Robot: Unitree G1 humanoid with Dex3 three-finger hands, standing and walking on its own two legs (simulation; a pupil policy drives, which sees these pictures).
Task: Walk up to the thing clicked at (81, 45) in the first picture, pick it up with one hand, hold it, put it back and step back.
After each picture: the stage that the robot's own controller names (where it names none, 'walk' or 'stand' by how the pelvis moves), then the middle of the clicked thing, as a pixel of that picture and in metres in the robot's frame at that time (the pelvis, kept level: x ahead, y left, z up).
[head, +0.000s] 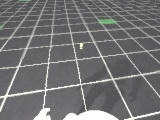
stand; (81, 46) +1.61 +0.31 -0.72
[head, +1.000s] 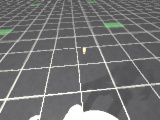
walk; (84, 50) +1.51 +0.33 -0.72
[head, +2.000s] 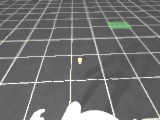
walk; (79, 61) +1.01 +0.29 -0.71
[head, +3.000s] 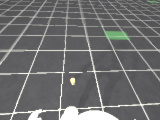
walk; (72, 81) +0.61 +0.23 -0.70
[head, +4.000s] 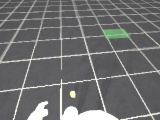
walk; (72, 94) +0.38 +0.19 -0.69
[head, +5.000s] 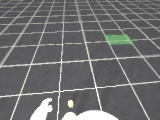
stand; (70, 104) +0.28 +0.21 -0.71
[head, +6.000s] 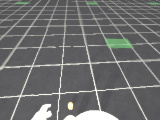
stand; (70, 106) +0.28 +0.21 -0.72
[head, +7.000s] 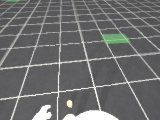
stand; (69, 104) +0.27 +0.23 -0.72
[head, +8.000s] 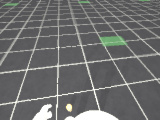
stand; (69, 107) +0.26 +0.22 -0.72
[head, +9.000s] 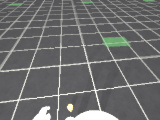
stand; (70, 107) +0.26 +0.21 -0.73
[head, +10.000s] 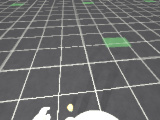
stand; (70, 107) +0.26 +0.21 -0.73
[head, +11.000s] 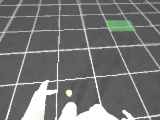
go down; (69, 93) +0.30 +0.20 -0.67
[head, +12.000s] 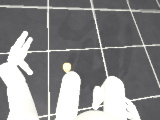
go down; (67, 67) +0.39 +0.19 -0.31
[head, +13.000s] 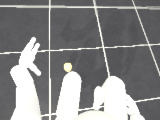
close in; (67, 67) +0.39 +0.18 -0.31
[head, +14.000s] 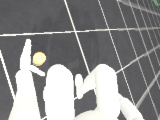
close in; (38, 59) +0.39 +0.22 -0.23
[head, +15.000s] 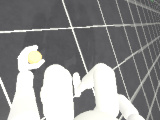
close; (33, 58) +0.38 +0.23 -0.23
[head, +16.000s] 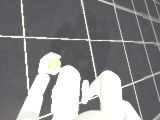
lift; (52, 64) +0.33 +0.22 -0.16
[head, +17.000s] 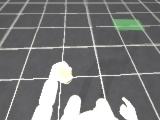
lift; (66, 75) +0.31 +0.17 +0.01
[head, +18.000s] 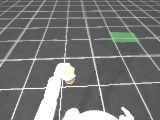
hold; (69, 75) +0.32 +0.16 +0.01
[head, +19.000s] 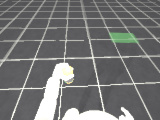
hold; (68, 74) +0.32 +0.17 +0.01
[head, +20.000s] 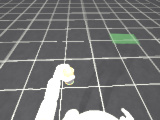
crouch; (68, 76) +0.32 +0.17 +0.01
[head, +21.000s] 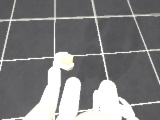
crouch; (67, 62) +0.40 +0.16 -0.09
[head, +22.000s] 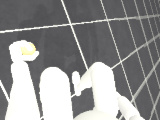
lower; (28, 52) +0.43 +0.24 -0.23
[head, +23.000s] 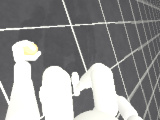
lower; (30, 51) +0.42 +0.24 -0.24
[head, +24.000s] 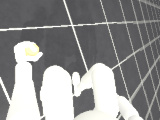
lower; (31, 52) +0.41 +0.24 -0.23
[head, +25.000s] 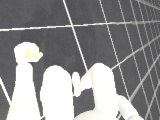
lower; (31, 53) +0.41 +0.24 -0.23
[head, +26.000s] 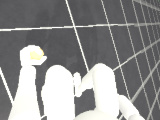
loosen; (36, 56) +0.39 +0.23 -0.24
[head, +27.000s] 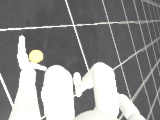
withdraw; (35, 57) +0.39 +0.22 -0.23
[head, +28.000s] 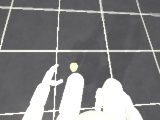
walk; (73, 67) +0.40 +0.16 -0.35
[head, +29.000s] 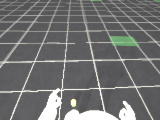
stand; (73, 103) +0.31 +0.15 -0.66
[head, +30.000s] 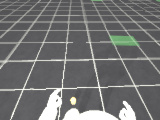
stand; (73, 101) +0.33 +0.17 -0.67
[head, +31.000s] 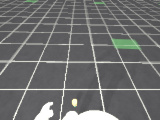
stand; (74, 102) +0.33 +0.16 -0.70
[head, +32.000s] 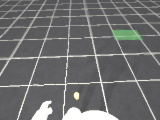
walk; (76, 96) +0.35 +0.15 -0.71
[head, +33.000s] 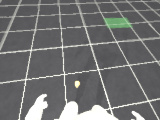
walk; (77, 84) +0.43 +0.13 -0.70
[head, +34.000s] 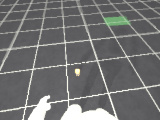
walk; (77, 72) +0.67 +0.22 -0.69
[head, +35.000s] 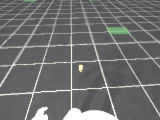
stand; (80, 68) +0.92 +0.22 -0.70
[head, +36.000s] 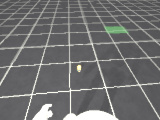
stand; (79, 68) +0.90 +0.21 -0.72
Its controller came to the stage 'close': yes
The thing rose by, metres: 0.72
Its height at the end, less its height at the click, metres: +0.00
